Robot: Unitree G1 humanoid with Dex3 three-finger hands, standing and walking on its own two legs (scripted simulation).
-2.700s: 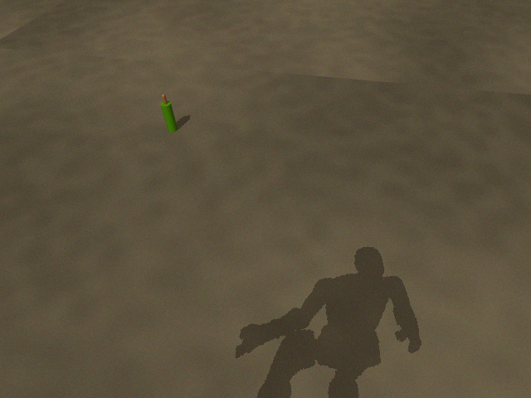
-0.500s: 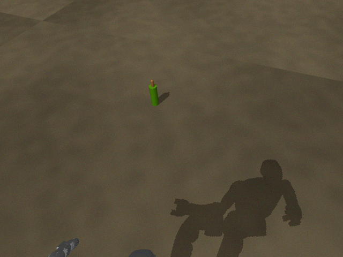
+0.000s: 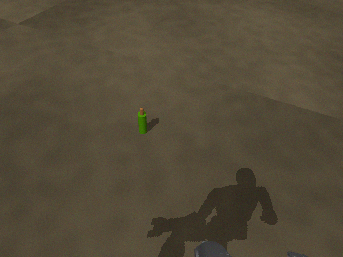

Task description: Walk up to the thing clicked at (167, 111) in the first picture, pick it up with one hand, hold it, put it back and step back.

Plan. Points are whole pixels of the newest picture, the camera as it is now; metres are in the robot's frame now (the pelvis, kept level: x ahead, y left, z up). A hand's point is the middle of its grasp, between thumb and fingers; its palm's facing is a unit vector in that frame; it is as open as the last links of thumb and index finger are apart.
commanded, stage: walk up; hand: left
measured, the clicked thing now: (142, 120) +1.05 +0.16 -0.65
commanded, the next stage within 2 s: none
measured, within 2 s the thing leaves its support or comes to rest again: neither
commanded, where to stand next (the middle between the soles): +0.70 -0.07 m, yaw +1 degrees
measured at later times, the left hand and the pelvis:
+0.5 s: hand (107, 203) +0.28 +0.18 -0.11, palm faces -0.04 -0.91 -0.40, open 7.4 cm; pelvis +0.20 -0.08 +0.00, yaw -2 degrees
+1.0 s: hand (108, 163) +0.42 +0.21 -0.15, palm faces -0.04 -0.94 -0.33, open 7.4 cm; pelvis +0.37 -0.06 +0.00, yaw +1 degrees
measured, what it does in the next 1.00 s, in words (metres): walks ahead: right foot, then left foot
